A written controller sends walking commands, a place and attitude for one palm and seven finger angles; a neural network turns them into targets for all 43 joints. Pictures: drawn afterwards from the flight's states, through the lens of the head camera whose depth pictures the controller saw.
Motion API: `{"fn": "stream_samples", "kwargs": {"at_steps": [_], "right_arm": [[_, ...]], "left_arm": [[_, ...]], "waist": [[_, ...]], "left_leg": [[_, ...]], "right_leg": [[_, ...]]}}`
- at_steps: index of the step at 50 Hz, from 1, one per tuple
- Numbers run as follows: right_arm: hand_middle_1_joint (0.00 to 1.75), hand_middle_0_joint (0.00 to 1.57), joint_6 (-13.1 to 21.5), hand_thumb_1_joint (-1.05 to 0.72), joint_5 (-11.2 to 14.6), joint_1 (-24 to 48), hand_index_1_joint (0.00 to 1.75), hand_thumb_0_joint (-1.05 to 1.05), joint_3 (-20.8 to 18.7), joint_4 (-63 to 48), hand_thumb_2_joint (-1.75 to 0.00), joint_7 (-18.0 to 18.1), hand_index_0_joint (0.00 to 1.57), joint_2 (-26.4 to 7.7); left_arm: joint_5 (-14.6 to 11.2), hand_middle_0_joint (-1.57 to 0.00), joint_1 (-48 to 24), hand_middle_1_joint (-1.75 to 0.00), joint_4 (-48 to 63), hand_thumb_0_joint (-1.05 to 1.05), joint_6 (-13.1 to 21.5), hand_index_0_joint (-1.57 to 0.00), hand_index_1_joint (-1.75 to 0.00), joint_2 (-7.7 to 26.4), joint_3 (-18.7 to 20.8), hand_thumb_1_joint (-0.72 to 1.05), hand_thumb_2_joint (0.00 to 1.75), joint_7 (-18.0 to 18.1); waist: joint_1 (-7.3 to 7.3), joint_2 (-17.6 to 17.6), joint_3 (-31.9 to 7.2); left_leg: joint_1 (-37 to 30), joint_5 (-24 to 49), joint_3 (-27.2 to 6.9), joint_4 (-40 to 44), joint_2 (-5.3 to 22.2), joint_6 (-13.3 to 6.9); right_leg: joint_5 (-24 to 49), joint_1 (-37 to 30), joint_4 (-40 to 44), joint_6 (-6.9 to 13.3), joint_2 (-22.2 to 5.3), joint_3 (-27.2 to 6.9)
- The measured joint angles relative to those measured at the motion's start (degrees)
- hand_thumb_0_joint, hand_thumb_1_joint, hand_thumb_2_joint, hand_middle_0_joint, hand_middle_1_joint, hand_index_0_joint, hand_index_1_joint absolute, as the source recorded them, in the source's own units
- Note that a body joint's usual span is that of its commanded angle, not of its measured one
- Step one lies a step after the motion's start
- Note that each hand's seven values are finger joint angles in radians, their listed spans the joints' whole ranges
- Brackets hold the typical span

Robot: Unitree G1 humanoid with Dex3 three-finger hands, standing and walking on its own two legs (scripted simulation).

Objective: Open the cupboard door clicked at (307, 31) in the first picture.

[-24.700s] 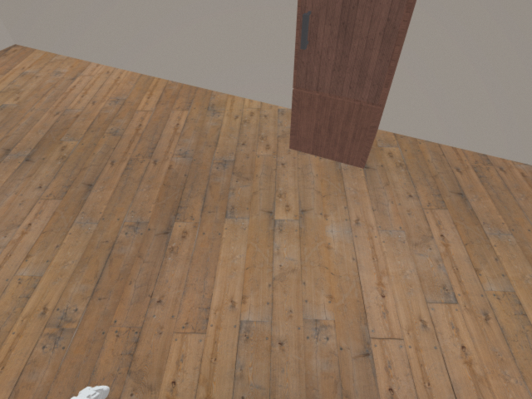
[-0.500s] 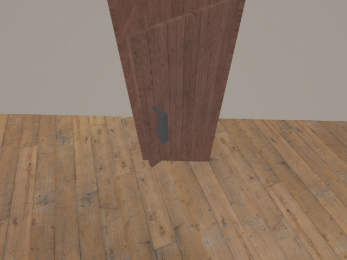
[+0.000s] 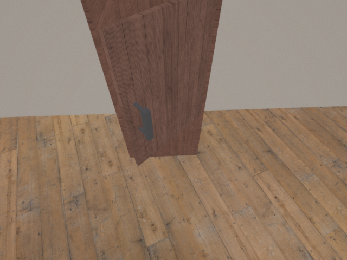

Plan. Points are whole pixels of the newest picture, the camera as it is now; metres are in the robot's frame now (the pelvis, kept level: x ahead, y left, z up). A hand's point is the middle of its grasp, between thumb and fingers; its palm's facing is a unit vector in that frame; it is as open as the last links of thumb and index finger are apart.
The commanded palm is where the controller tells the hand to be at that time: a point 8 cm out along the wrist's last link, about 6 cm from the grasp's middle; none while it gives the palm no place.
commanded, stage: walk to a spot facing it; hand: left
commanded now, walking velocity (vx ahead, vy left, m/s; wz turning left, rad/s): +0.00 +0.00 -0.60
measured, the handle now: (143, 121) +0.53 +0.14 -0.06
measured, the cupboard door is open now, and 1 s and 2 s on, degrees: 42 42 42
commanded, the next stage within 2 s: none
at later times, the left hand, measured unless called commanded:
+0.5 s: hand out of the picture +0.09 +0.16 -0.15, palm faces -0.22 -0.93 -0.30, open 7.4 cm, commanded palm none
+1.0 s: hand (141, 228) +0.22 +0.11 -0.15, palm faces -0.54 -0.80 -0.26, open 7.4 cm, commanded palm none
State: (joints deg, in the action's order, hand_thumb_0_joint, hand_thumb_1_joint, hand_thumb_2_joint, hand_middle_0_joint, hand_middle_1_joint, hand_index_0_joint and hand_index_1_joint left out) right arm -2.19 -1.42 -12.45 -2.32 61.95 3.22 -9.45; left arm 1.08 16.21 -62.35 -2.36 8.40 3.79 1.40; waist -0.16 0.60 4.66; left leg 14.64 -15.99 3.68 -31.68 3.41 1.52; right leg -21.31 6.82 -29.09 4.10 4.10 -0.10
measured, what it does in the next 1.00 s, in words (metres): steps on the spot, turning right: left foot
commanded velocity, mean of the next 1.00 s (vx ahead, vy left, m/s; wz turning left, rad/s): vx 0.00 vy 0.00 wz -0.60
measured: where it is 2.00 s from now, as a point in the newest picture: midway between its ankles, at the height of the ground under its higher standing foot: outside the picture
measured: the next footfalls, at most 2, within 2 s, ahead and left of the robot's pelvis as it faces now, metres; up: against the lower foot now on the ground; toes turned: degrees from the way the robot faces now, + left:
left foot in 0.72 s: +0.10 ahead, +0.10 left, +0.00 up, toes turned -26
right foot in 1.04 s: -0.03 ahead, -0.15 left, +0.00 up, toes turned -40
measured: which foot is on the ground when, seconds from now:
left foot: down 0.00-0.24, up 0.26-0.70, down 0.72-1.00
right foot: down 0.00-0.72, up 0.74-1.00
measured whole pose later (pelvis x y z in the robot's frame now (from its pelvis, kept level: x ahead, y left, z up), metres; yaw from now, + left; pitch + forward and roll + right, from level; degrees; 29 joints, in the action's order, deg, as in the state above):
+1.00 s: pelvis +0.01 -0.02 +0.00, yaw -35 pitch +1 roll -1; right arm -1.5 -2.3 -13.4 -1.8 50.7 1.7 -13.4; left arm 1.4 7.0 -50.5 -3.4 15.5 5.0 -2.2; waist -0.1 1.4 7.6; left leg 13.5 -19.1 6.2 -32.0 7.1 2.4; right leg -24.8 22.8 -44.3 -1.6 -0.9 3.0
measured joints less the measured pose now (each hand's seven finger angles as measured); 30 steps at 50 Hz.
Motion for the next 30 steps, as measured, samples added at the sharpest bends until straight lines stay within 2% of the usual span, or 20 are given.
{"fn": "stream_samples", "kwargs": {"at_steps": [4,7,9,11,12,13,15,17,19,24,30], "right_arm": [[0.3,0.2,0.1,-0.9,-0.2,0.2,0.3,0.0,-0.6,-1.9,-0.9,0.2,0.2,-0.5],[0.3,0.2,0.7,-0.9,-0.6,0.7,0.3,0.0,-0.9,-3.7,-0.9,0.1,0.2,-1.2],[0.3,0.2,0.9,-0.9,-1.0,0.9,0.3,0.0,-0.9,-4.5,-0.9,-0.1,0.2,-1.9],[0.3,0.2,0.7,-0.9,-1.0,0.9,0.3,0.0,-0.9,-5.0,-0.9,-0.4,0.2,-2.7],[0.3,0.2,0.4,-0.9,-0.9,0.7,0.3,0.0,-1.0,-5.3,-0.9,-0.6,0.2,-3.0],[0.3,0.2,-0.1,-0.9,-0.6,1.0,0.3,0.0,-1.2,-5.4,-0.9,-0.8,0.2,-3.2],[0.3,0.2,-1.3,-0.9,-0.2,2.0,0.3,0.0,-1.7,-5.4,-0.9,-1.2,0.2,-3.7],[0.3,0.2,-1.8,-0.9,-0.1,3.4,0.3,0.0,-2.0,-5.8,-0.9,-1.3,0.2,-4.2],[0.3,0.2,-1.8,-0.9,0.0,4.9,0.3,0.0,-2.0,-6.7,-0.9,-1.3,0.2,-4.3],[0.3,0.2,-1.5,-0.91,0.5,7.9,0.3,0.0,-1.7,-9.3,-0.9,-1.3,0.2,-3.9],[0.3,0.2,-1.1,-0.91,0.9,10.2,0.3,0.0,-1.2,-11.3,-0.9,-1.3,0.2,-2.8]], "left_arm": [[0.0,-0.2,-1.2,-0.3,1.7,0.01,-0.7,-0.2,-0.3,1.4,0.9,0.91,0.9,-0.5],[0.1,-0.2,-3.1,-0.3,3.4,0.01,-1.3,-0.2,-0.3,2.4,1.4,0.91,0.9,-1.1],[0.2,-0.2,-4.5,-0.3,4.6,0.01,-1.5,-0.2,-0.3,2.9,1.6,0.91,0.9,-1.5],[0.3,-0.2,-5.5,-0.3,6.0,0.01,-1.0,-0.2,-0.3,3.3,1.7,0.91,0.9,-1.9],[0.3,-0.2,-5.4,-0.3,7.0,0.01,-0.5,-0.2,-0.3,3.8,1.7,0.91,0.9,-2.1],[0.6,-0.2,-5.5,-0.3,7.5,0.01,0.2,-0.2,-0.3,4.2,1.8,0.91,0.9,-1.9],[0.6,-0.2,-6.0,-0.3,8.0,0.01,0.7,-0.2,-0.3,4.4,1.6,0.91,0.9,-1.5],[0.5,-0.2,-5.7,-0.3,8.2,0.01,0.8,-0.2,-0.3,4.2,1.4,0.91,0.9,-0.9],[0.4,-0.2,-5.0,-0.3,8.3,0.0,0.9,-0.2,-0.3,4.0,1.2,0.91,0.9,-0.5],[0.3,-0.2,-3.1,-0.3,8.5,0.01,0.8,-0.2,-0.3,3.0,0.5,0.91,0.9,-0.2],[0.7,-0.2,-2.0,-0.3,9.0,0.01,0.5,-0.21,-0.3,2.4,0.4,0.9,0.9,-0.4]], "waist": [[-0.21,-0.9,0.2],[-0.65,-0.8,1.2],[-0.56,0.1,1.9],[-0.63,1.3,2.1],[-0.7,1.4,1.7],[-0.71,1.4,1.7],[-0.53,1.8,2.2],[-0.68,1.8,2.5],[-0.74,1.4,2.6],[-0.92,0.5,2.1],[-2.02,-0.8,1.8]], "left_leg": [[1.0,-0.9,2.4,-1.3,0.6,-0.2],[1.4,-0.8,5.0,-1.4,1.3,-0.4],[1.3,-0.5,6.0,-1.1,2.2,0.0],[1.6,-0.8,6.5,-2.1,3.5,0.8],[2.5,-1.5,6.8,-3.7,4.0,1.2],[4.0,-5.1,6.2,-7.4,4.2,1.4],[7.7,-11.6,2.0,-18.4,2.6,1.1],[10.6,-11.8,-0.7,-27.3,0.9,1.2],[12.3,-10.3,-1.8,-31.3,-0.2,1.5],[13.2,-8.1,-3.6,-30.4,-1.5,2.1],[11.4,-8.7,-5.1,-22.7,-2.7,1.8]], "right_leg": [[-1.1,3.3,-4.1,-0.4,0.2,-2.2],[-6.7,9.0,-14.7,-1.8,-1.0,-0.7],[-9.1,11.2,-18.5,-2.2,-2.2,0.6],[-5.9,10.8,-14.7,-2.6,-3.2,1.9],[-1.3,9.6,-9.7,-2.6,-3.8,1.8],[0.3,9.8,-8.9,-2.1,-3.6,1.6],[-0.6,9.9,-9.9,-0.6,-2.7,1.5],[-0.2,9.2,-8.0,0.2,-1.8,0.3],[1.5,8.3,-5.3,0.4,-1.1,-1.3],[4.8,6.6,-0.4,0.5,0.7,-5.2],[5.9,6.4,1.1,0.1,2.3,-9.2]]}}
